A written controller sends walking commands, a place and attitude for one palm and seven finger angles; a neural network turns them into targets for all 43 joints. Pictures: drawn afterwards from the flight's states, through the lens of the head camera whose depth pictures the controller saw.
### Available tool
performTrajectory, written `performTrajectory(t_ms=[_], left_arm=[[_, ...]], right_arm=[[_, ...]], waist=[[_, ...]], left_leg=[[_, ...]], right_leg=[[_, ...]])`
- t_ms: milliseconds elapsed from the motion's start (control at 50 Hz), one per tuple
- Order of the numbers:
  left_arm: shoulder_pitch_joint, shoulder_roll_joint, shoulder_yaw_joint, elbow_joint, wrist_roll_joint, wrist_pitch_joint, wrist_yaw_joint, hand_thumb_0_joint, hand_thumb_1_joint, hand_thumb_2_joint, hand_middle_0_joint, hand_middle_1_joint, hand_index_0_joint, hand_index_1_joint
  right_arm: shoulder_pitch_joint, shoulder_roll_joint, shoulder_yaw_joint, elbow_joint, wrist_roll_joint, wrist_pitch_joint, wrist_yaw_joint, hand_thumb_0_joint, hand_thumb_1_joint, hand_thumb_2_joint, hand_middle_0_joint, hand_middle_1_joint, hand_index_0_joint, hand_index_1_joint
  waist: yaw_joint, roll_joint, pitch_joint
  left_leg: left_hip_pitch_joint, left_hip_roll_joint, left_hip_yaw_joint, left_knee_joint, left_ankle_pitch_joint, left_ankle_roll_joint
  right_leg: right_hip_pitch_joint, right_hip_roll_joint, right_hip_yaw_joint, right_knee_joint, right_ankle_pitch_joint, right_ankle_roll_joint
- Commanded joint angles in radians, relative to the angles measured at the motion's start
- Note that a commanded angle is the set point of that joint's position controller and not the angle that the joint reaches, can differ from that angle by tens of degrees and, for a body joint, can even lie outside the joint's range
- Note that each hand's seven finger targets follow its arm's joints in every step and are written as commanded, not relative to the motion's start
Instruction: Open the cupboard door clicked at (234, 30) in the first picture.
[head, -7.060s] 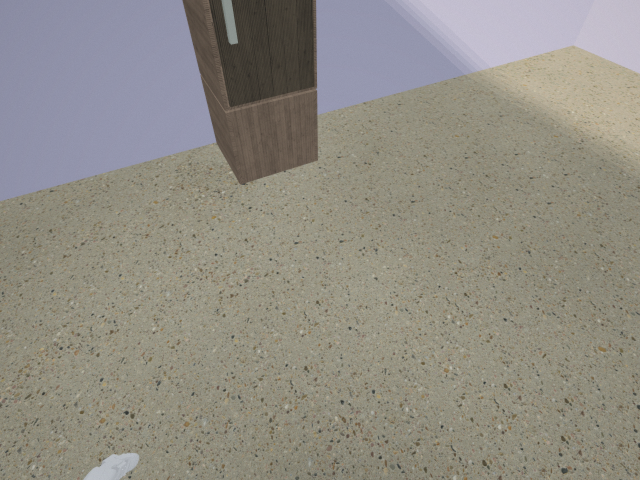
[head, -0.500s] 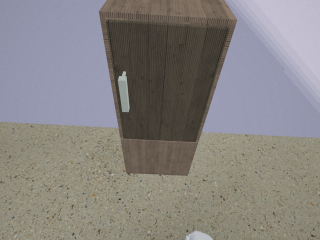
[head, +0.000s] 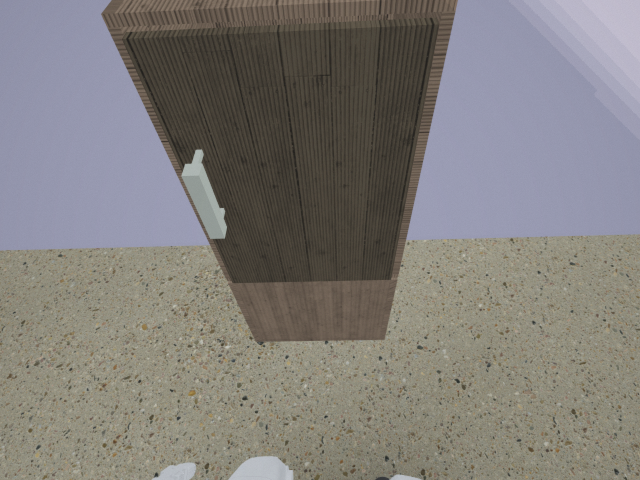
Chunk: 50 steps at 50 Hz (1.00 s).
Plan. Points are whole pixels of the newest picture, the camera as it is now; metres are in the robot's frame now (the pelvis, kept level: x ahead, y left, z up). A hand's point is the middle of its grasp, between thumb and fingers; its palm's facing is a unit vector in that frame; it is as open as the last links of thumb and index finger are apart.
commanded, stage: come to a stop and stand still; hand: left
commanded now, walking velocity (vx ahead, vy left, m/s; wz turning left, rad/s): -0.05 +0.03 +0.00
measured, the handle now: (208, 195) +0.54 +0.22 +0.00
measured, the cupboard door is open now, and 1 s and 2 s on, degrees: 0 0 0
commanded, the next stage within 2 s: look again from close up in 0.90 s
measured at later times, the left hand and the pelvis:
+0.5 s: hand out of the picture -0.04 +0.29 -0.16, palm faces +0.02 -0.96 -0.27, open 7.4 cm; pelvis -0.05 +0.10 -0.01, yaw -1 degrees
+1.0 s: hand out of the picture -0.04 +0.29 -0.17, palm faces -0.01 -0.98 -0.20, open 7.4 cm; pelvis -0.06 +0.12 +0.00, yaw -1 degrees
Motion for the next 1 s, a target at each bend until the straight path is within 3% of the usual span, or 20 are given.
performTrajectory(t_ms=[0,60,80,100,140,160,180,200,220,280,340,380,420,440,460,480,520,580,620,980], left_arm=[[0.056,0.203,0.058,-0.054,0.007,0.005,0.009,0.0,0.9,0.9,-0.2,-0.3,-0.2,-0.3],[0.056,0.219,0.064,-0.065,0.015,0.012,0.005,0.0,0.9,0.9,-0.2,-0.3,-0.2,-0.3],[0.099,0.263,0.048,-0.093,0.013,-0.004,0.046,0.0,0.9,0.9,-0.2,-0.3,-0.2,-0.3],[0.121,0.287,0.056,-0.124,0.013,-0.001,0.043,0.0,0.9,0.9,-0.2,-0.3,-0.2,-0.3],[0.1,0.229,0.041,-0.115,-0.003,0.013,0.027,0.0,0.9,0.9,-0.2,-0.3,-0.2,-0.3],[0.1,0.174,0.027,-0.122,-0.01,0.025,0.019,0.0,0.9,0.9,-0.2,-0.3,-0.2,-0.3],[0.108,0.128,0.018,-0.132,-0.013,0.036,0.01,0.0,0.9,0.9,-0.2,-0.3,-0.2,-0.3],[0.122,0.119,0.02,-0.137,-0.012,0.041,0.007,0.0,0.9,0.9,-0.2,-0.3,-0.2,-0.3],[0.114,0.121,0.015,-0.131,0.003,0.055,0.005,0.0,0.9,0.9,-0.2,-0.3,-0.2,-0.3],[0.17,0.122,0.015,-0.117,0.002,0.043,-0.013,0.0,0.9,0.9,-0.2,-0.3,-0.2,-0.3],[0.211,0.119,0.008,-0.112,-0.001,0.025,-0.015,0.0,0.9,0.9,-0.2,-0.3,-0.2,-0.3],[0.242,0.123,0.005,-0.105,0.0,0.008,-0.013,0.0,0.9,0.9,-0.2,-0.3,-0.2,-0.3],[0.221,0.147,-0.003,-0.108,0.0,-0.014,-0.008,0.0,0.9,0.9,-0.2,-0.3,-0.2,-0.3],[0.211,0.157,-0.006,-0.111,-0.002,-0.02,-0.009,0.0,0.9,0.9,-0.2,-0.3,-0.2,-0.3],[0.182,0.162,-0.005,-0.108,-0.005,-0.033,-0.009,0.0,0.9,0.9,-0.2,-0.3,-0.2,-0.3],[0.156,0.148,-0.01,-0.108,-0.008,-0.035,-0.007,0.0,0.9,0.9,-0.2,-0.3,-0.2,-0.3],[0.153,0.136,-0.01,-0.114,-0.007,-0.029,-0.006,0.0,0.9,0.9,-0.2,-0.3,-0.2,-0.3],[0.199,0.125,-0.012,-0.083,-0.008,-0.016,-0.008,0.0,0.9,0.9,-0.2,-0.3,-0.2,-0.3],[0.231,0.123,-0.013,-0.058,-0.001,-0.011,-0.008,0.0,0.9,0.9,-0.2,-0.3,-0.2,-0.3],[0.248,0.084,-0.023,0.027,-0.002,-0.011,-0.007,0.0,0.9,0.9,-0.2,-0.3,-0.2,-0.3]], right_arm=[[0.114,-0.042,-0.018,-0.046,-0.007,0.006,0.012,0.0,-0.9,-0.9,0.2,0.3,0.2,0.3],[0.077,-0.042,-0.014,-0.075,-0.004,-0.011,0.016,0.0,-0.9,-0.9,0.2,0.3,0.2,0.3],[0.119,-0.12,-0.029,-0.158,0.003,-0.041,0.017,0.0,-0.9,-0.9,0.2,0.3,0.2,0.3],[0.077,-0.073,-0.023,-0.2,0.002,-0.044,0.015,0.0,-0.9,-0.9,0.2,0.3,0.2,0.3],[0.079,-0.087,-0.012,-0.213,-0.007,-0.05,0.015,0.0,-0.9,-0.9,0.2,0.3,0.2,0.3],[0.079,-0.13,-0.019,-0.223,-0.015,-0.05,0.014,0.0,-0.9,-0.9,0.2,0.3,0.2,0.3],[0.037,-0.192,-0.028,-0.259,-0.026,-0.044,0.011,0.0,-0.9,-0.9,0.2,0.3,0.2,0.3],[-0.024,-0.199,-0.023,-0.287,-0.033,-0.036,0.009,0.0,-0.9,-0.9,0.2,0.3,0.2,0.3],[-0.051,-0.158,-0.013,-0.293,-0.032,-0.042,0.009,0.0,-0.9,-0.9,0.2,0.3,0.2,0.3],[-0.082,-0.158,-0.001,-0.295,-0.027,-0.044,0.012,0.0,-0.9,-0.9,0.2,0.3,0.2,0.3],[-0.048,-0.156,0.004,-0.283,-0.024,-0.05,0.009,0.0,-0.9,-0.9,0.2,0.3,0.2,0.3],[-0.024,-0.149,0.008,-0.273,-0.017,-0.053,0.007,0.0,-0.9,-0.9,0.2,0.3,0.2,0.3],[0.008,-0.115,0.019,-0.259,-0.006,-0.056,0.007,0.0,-0.9,-0.9,0.2,0.3,0.2,0.3],[0.028,-0.105,0.021,-0.248,-0.004,-0.06,0.01,0.0,-0.9,-0.9,0.2,0.3,0.2,0.3],[0.053,-0.103,0.024,-0.229,-0.005,-0.06,0.008,0.0,-0.9,-0.9,0.2,0.3,0.2,0.3],[0.077,-0.11,0.024,-0.209,-0.006,-0.063,0.009,0.0,-0.9,-0.9,0.2,0.3,0.2,0.3],[0.092,-0.106,0.02,-0.189,-0.008,-0.069,0.009,0.0,-0.9,-0.9,0.2,0.3,0.2,0.3],[0.055,-0.124,0.027,-0.165,-0.013,-0.076,0.008,0.0,-0.9,-0.9,0.2,0.3,0.2,0.3],[0.043,-0.132,0.028,-0.154,-0.012,-0.077,0.006,0.0,-0.9,-0.9,0.2,0.3,0.2,0.3],[0.102,-0.116,0.034,-0.044,-0.012,-0.075,-0.001,0.0,-0.9,-0.9,0.2,0.3,0.2,0.3]], waist=[[0.022,-0.228,-0.166],[0.031,-0.258,-0.166],[-0.021,-0.137,-0.403],[0.02,-0.106,-0.414],[-0.016,-0.031,-0.289],[-0.014,0.084,-0.185],[0.007,0.194,-0.078],[0.026,0.122,-0.004],[0.025,0.195,0.037],[0.043,0.099,0.07],[0.048,0.023,0.027],[0.048,-0.055,-0.014],[0.009,-0.103,-0.049],[-0.014,-0.089,-0.084],[-0.028,-0.226,-0.133],[-0.037,-0.254,-0.135],[-0.036,-0.173,-0.134],[0.002,0.0,-0.082],[0.025,0.037,-0.058],[0.018,-0.048,-0.024]], left_leg=[[0.042,0.002,-0.005,-0.023,0.035,-0.009],[0.093,0.003,0.013,-0.168,0.029,0.003],[0.065,-0.049,0.077,-0.218,-0.075,-0.015],[0.09,-0.012,0.036,-0.341,-0.018,0.016],[0.227,-0.036,0.061,-0.594,0.202,0.029],[0.225,0.071,-0.057,-0.664,0.227,0.065],[0.094,0.22,-0.223,-0.725,0.289,0.135],[-0.026,0.252,-0.212,-0.743,0.237,0.191],[-0.106,0.216,-0.219,-0.804,0.096,0.188],[-0.103,0.157,-0.163,-0.773,0.085,0.186],[-0.005,0.165,-0.176,-0.744,0.078,0.195],[0.017,0.134,-0.173,-0.696,0.008,0.162],[0.094,0.046,-0.108,-0.628,0.073,0.115],[0.185,0.018,-0.087,-0.61,0.124,0.105],[0.239,0.021,-0.058,-0.577,0.17,0.1],[0.268,0.023,-0.056,-0.578,0.182,0.098],[0.286,0.043,-0.079,-0.634,0.178,0.103],[0.153,0.102,-0.169,-0.785,0.027,0.111],[0.095,0.116,-0.192,-0.828,-0.028,0.115],[0.101,0.117,-0.187,-0.844,-0.027,0.107]], right_leg=[[0.081,-0.255,0.197,-0.185,0.336,-0.133],[0.065,-0.244,0.217,-0.194,0.145,-0.127],[0.362,-0.29,0.351,-0.065,0.644,-0.129],[0.331,-0.277,0.303,0.024,0.465,-0.136],[0.118,-0.157,0.162,0.067,0.093,-0.039],[-0.017,-0.073,0.097,0.118,-0.104,0.014],[-0.081,0.008,0.044,0.177,-0.26,0.054],[-0.056,0.02,0.076,0.24,-0.268,0.041],[-0.047,0.025,0.096,0.32,-0.28,0.033],[-0.052,0.041,0.134,0.383,-0.196,0.036],[-0.005,0.034,0.122,0.192,-0.191,0.032],[0.07,0.028,0.168,-0.011,-0.114,0.016],[0.024,-0.069,0.327,-0.133,-0.134,-0.042],[-0.031,-0.097,0.356,-0.154,-0.158,-0.064],[-0.032,-0.082,0.355,-0.165,-0.16,-0.059],[-0.052,-0.082,0.332,-0.175,-0.189,-0.054],[-0.065,-0.056,0.288,-0.162,-0.22,-0.039],[0.025,-0.004,0.216,-0.082,-0.146,-0.014],[0.068,0.005,0.185,-0.053,-0.115,-0.011],[0.07,-0.009,0.2,-0.088,-0.091,-0.008]])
